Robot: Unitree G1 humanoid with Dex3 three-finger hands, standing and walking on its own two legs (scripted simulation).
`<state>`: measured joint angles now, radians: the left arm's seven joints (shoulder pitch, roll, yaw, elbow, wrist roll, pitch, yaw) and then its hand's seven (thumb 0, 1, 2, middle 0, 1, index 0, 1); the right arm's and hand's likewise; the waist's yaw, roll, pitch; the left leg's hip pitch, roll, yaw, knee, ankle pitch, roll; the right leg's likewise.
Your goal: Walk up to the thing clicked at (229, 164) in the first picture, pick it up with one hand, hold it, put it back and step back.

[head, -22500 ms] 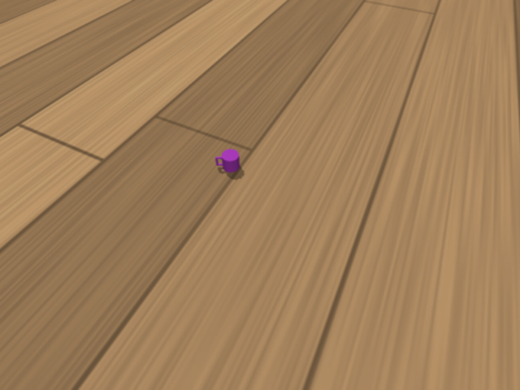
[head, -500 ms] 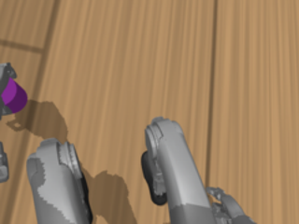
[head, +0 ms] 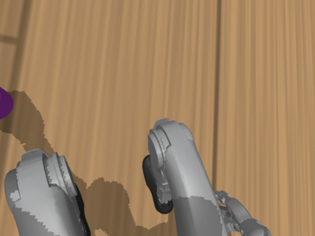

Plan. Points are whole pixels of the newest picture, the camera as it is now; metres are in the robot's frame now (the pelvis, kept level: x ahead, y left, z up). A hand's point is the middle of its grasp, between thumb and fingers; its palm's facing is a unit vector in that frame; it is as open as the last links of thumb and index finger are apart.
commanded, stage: rest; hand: left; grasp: from above
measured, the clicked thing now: out of the picture +0.44 +0.33 -0.26
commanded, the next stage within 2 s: open in 0.30 s
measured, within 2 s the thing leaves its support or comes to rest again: neither
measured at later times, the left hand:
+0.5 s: hand out of the picture +0.44 +0.31 -0.23, palm faces -0.47 -0.12 -0.87, open 11.1 cm
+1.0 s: hand out of the picture +0.45 +0.31 -0.24, palm faces -0.45 -0.12 -0.88, open 13.4 cm
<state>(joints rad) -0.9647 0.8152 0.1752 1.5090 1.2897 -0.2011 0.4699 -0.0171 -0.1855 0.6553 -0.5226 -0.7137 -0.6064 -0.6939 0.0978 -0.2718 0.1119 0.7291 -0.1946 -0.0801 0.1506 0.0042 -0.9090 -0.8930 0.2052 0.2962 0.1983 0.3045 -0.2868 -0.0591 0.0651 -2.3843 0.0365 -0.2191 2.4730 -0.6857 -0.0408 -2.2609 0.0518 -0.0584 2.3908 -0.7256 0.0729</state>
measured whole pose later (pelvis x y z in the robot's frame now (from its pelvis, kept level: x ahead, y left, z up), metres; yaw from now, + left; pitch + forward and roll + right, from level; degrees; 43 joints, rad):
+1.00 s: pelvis -0.01 +0.01 -0.01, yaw -4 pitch +29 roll -13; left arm -1.02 0.93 0.13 1.67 1.28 -0.20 0.56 0.00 -0.48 0.98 -0.15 -1.09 -0.18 -1.07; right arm 0.10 -0.30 0.22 0.72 -0.24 -0.19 0.22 0.00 -0.90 -0.89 0.21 0.30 0.20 0.31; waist -0.33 -0.10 0.12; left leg -2.38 0.04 -0.28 2.53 -0.69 -0.03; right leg -2.23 0.07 -0.11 2.39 -0.70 0.08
